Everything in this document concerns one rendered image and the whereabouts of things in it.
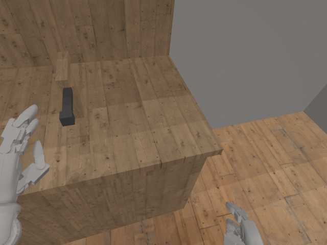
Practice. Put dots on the left robot hand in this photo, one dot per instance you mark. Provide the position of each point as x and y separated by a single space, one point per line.
15 142

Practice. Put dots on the right robot hand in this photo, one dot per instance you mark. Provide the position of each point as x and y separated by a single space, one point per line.
245 234

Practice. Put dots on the tap lever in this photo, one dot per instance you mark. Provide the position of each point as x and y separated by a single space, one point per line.
66 116

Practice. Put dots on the counter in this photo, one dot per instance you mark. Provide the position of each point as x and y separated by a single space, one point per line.
140 139

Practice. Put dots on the robot left forearm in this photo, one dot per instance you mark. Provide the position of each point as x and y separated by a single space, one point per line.
10 226

